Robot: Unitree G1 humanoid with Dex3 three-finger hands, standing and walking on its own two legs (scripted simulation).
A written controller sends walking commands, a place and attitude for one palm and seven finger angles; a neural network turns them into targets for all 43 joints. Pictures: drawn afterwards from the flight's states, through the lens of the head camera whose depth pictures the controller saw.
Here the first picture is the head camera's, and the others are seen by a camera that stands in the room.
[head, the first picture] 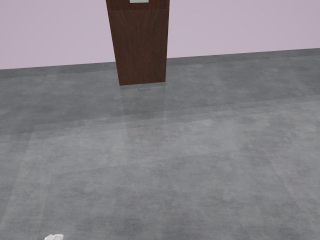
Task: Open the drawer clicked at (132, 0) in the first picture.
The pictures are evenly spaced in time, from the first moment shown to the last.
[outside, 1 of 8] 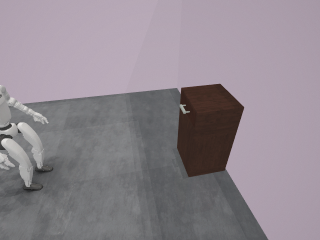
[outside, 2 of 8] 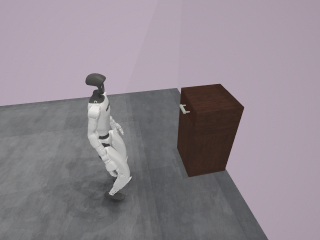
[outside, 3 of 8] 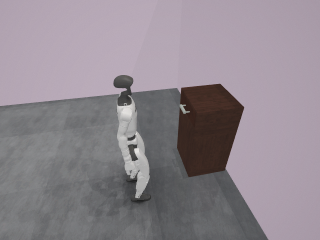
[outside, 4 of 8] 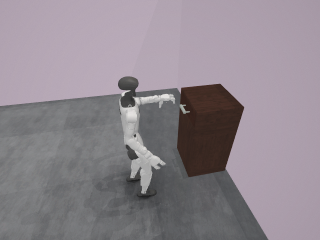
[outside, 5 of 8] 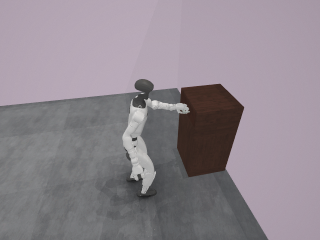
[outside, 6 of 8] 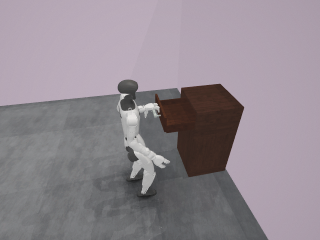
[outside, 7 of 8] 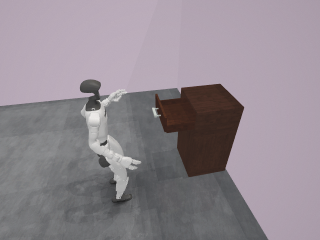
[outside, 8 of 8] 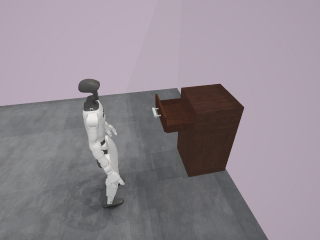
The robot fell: no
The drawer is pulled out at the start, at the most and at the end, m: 0.00 0.30 0.29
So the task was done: yes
